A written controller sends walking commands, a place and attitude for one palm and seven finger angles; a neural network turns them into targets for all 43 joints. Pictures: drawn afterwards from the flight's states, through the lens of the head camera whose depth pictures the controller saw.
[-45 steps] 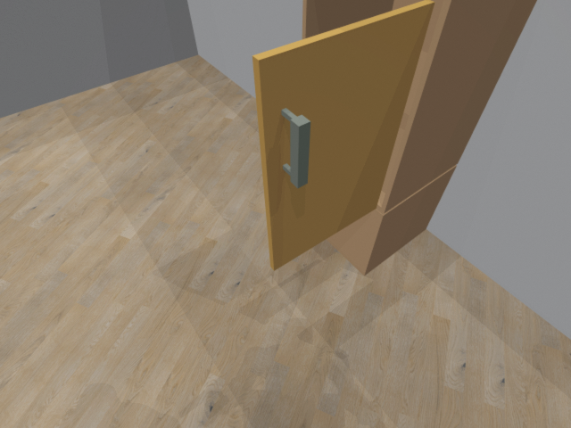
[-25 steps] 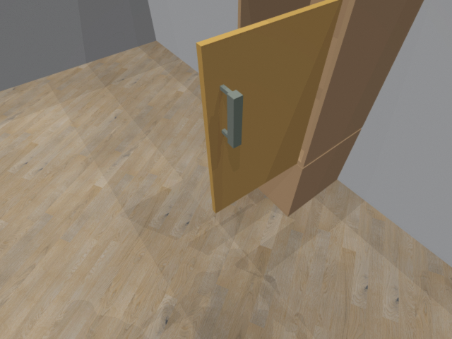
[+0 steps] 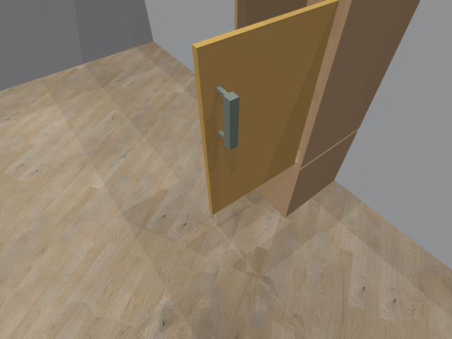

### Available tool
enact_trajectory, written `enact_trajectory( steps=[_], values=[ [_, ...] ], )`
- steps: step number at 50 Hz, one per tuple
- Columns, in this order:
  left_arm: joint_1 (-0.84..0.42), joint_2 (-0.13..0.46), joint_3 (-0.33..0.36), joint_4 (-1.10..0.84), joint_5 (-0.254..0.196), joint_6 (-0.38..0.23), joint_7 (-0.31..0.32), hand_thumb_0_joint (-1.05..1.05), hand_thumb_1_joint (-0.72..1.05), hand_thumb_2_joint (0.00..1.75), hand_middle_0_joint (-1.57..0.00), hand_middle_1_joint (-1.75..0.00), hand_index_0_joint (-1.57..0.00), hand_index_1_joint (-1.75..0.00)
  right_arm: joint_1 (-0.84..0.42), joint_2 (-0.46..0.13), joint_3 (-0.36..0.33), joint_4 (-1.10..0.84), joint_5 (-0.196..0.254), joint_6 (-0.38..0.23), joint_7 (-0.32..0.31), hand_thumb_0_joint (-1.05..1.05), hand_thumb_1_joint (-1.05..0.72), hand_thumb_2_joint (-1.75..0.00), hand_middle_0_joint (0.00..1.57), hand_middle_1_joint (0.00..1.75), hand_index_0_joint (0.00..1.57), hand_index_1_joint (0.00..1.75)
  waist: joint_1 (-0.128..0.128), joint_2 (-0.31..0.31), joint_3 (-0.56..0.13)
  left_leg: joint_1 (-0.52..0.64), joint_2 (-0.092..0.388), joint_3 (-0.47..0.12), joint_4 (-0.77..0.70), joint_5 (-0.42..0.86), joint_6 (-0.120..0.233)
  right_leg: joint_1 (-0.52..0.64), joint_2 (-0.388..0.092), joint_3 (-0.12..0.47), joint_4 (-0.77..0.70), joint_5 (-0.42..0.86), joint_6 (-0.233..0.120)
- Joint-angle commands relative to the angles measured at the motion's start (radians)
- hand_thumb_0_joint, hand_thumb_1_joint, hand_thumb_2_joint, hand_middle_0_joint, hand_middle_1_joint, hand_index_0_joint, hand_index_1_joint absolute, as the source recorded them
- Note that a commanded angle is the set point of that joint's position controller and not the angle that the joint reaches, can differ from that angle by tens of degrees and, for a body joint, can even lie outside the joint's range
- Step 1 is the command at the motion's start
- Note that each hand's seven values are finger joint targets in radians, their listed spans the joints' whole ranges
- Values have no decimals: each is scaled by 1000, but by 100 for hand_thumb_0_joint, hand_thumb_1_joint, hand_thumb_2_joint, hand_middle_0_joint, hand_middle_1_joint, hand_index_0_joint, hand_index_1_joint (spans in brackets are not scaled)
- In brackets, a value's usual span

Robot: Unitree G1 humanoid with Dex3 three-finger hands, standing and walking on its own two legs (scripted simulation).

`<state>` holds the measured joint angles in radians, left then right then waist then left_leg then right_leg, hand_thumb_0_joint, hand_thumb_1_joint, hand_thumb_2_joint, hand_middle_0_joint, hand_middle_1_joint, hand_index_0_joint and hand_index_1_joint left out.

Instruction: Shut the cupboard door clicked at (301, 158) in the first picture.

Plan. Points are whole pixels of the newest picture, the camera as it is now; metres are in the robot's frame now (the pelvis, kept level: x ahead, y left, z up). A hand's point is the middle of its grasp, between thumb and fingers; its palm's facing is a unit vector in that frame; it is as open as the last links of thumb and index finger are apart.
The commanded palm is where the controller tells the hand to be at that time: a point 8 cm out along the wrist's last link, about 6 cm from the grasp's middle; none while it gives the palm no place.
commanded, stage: walk to a spot facing it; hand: left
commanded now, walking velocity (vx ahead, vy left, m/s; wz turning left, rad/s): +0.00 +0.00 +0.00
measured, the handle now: (225, 118) +0.56 +0.03 +0.07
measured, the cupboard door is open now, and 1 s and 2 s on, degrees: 88 88 88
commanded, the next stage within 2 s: none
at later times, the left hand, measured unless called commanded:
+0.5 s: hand out of the picture +0.08 +0.19 -0.18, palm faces -0.15 -0.96 -0.25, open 7.4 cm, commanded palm none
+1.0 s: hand out of the picture +0.14 +0.17 -0.19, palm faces -0.39 -0.89 -0.24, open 7.4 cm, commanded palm none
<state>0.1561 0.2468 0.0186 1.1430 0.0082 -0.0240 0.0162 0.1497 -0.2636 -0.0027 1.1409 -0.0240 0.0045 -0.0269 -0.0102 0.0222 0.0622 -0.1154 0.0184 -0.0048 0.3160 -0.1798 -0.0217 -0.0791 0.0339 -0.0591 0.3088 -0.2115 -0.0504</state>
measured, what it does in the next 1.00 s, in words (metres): steps on the spot, turning right: left foot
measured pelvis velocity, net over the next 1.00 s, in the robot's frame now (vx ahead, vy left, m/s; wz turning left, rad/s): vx -0.01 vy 0.01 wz -0.47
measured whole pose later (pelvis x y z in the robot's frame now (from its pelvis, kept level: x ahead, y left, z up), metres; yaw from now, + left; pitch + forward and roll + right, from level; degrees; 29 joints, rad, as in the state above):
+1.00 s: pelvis -0.01 +0.01 -0.02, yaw -27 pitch +2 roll +0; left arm 0.18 0.24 0.09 0.93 0.03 0.06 -0.01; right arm 0.10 -0.21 -0.03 0.88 -0.03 0.01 -0.05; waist 0.02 -0.03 0.10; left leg -0.27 0.03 0.00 0.55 -0.29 -0.01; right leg -0.44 0.10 0.11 0.82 -0.45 0.01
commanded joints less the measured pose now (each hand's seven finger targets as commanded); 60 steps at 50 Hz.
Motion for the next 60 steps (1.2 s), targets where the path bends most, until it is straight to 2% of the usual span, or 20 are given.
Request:
enact_trajectory(
  steps=[1,14,17,19,20,23,25,26,27,29,34,40,44,45,47,48,49,51,57,60],
  values=[
    [4,177,26,-45,-4,-14,9,0,90,90,-20,-30,-20,-30,5,-149,-25,-38,6,-16,-7,0,-90,-90,20,30,20,30,4,-22,-61,23,96,-68,-16,177,38,-9,-160,115,-50,227,3],
    [37,126,66,-149,10,55,1,0,90,90,-20,-30,-20,-30,82,-84,-62,-121,3,25,-30,0,-90,-90,20,30,20,30,-8,-43,-46,-31,126,41,148,24,28,-170,-138,234,114,268,-20],
    [25,93,68,-189,11,61,-10,0,90,90,-20,-30,-20,-30,91,-115,-73,-145,-4,19,-33,0,-90,-90,20,30,20,30,-9,96,-42,2,229,-46,68,44,81,-272,-48,170,265,152,11],
    [8,66,71,-216,13,71,-20,0,90,90,-20,-30,-20,-30,104,-136,-82,-158,-8,10,-34,0,-90,-90,20,30,20,30,-8,216,-39,-17,373,-138,-30,147,182,-329,-11,68,541,-255,41],
    [-3,58,74,-229,15,76,-22,0,90,90,-20,-30,-20,-30,106,-133,-80,-167,-10,7,-34,0,-90,-90,20,30,20,30,-7,183,-44,-20,404,-139,-29,193,213,-341,-32,73,626,-340,43],
    [38,28,77,-230,12,69,-33,0,90,90,-20,-30,-20,-30,51,-141,-85,-195,-18,3,-32,0,-90,-90,20,30,20,30,31,124,-60,-57,358,-15,71,312,167,-245,-58,39,498,-285,40],
    [137,54,89,-210,15,59,-33,0,90,90,-20,-30,-20,-30,21,-143,-89,-211,-6,11,-28,0,-90,-90,20,30,20,30,76,33,-74,-135,276,73,250,179,82,-87,-52,25,225,-32,40],
    [171,148,107,-205,27,45,-21,0,90,90,-20,-30,-20,-30,19,-87,-89,-233,8,20,-22,0,-90,-90,20,30,20,30,84,-238,-56,-298,129,167,486,-125,0,-12,-227,315,20,183,-13],
    [187,220,116,-204,20,44,-8,0,90,90,-20,-30,-20,-30,-24,-52,-82,-268,12,28,-14,0,-90,-90,20,30,20,30,100,-359,-28,-428,18,121,709,-456,-29,-43,-401,550,-31,387,-126],
    [103,176,111,-239,18,51,5,0,90,90,-20,-30,-20,-30,-49,-58,-90,-259,9,43,-11,0,-90,-90,20,30,20,30,58,-229,2,-462,45,-26,873,-354,-19,-146,-326,551,-31,86,-175],
    [79,139,100,-262,18,38,13,0,90,90,-20,-30,-20,-30,-21,-23,-76,-255,11,36,-7,0,-90,-90,20,30,20,30,29,-113,-115,-392,37,-5,735,-251,-39,-38,-241,411,59,345,-143],
    [115,160,111,-259,23,44,9,0,90,90,-20,-30,-20,-30,-63,-24,-73,-293,22,24,-13,0,-90,-90,20,30,20,30,51,-149,-129,-337,1,-3,532,-280,-34,6,-226,486,86,445,-153],
    [48,159,109,-283,15,54,3,0,90,90,-20,-30,-20,-30,24,-34,-70,-282,26,13,-21,0,-90,-90,20,30,20,30,-4,-156,-131,-133,-13,-12,243,-153,-16,-137,-171,498,130,371,-95],
    [23,138,103,-292,12,55,1,0,90,90,-20,-30,-20,-30,71,-49,-74,-268,25,4,-25,0,-90,-90,20,30,20,30,-30,-118,-149,24,24,-22,104,-76,-6,-248,-127,457,175,271,-47],
    [14,67,85,-341,2,54,-21,0,90,90,-20,-30,-20,-30,101,-205,-94,-286,-3,-7,-34,0,-90,-90,20,30,20,30,-32,305,-125,147,465,-427,-64,134,186,-538,58,140,554,-407,76],
    [-11,104,95,-362,14,50,-32,0,90,90,-20,-30,-20,-30,78,-210,-92,-313,-9,-3,-39,0,-90,-90,20,30,20,30,-27,159,-83,-21,507,-408,-41,170,256,-497,-9,124,733,-407,91],
    [-17,97,101,-328,28,57,-37,0,90,90,-20,-30,-20,-30,66,-164,-79,-302,-18,-11,-32,0,-90,-90,20,30,20,30,-3,118,-85,-38,407,-323,-22,261,222,-490,1,122,834,-341,95],
    [-12,80,96,-320,18,63,-45,0,90,90,-20,-30,-20,-30,24,-124,-65,-320,-14,-11,-31,0,-90,-90,20,30,20,30,20,197,-61,-22,321,-134,52,477,175,-521,-35,92,885,-287,110],
    [-68,47,70,-347,10,57,-62,0,90,90,-20,-30,-20,-30,116,-164,-87,-294,-14,-3,-23,0,-90,-90,20,30,20,30,-25,200,-103,55,282,29,153,563,116,-333,-17,-39,463,-229,83],
    [53,93,82,-313,11,46,-58,0,90,90,-20,-30,-20,-30,75,-174,-92,-309,-3,6,-11,0,-90,-90,20,30,20,30,46,142,-120,-73,256,82,322,408,47,-72,-18,-35,186,31,50]
  ],
)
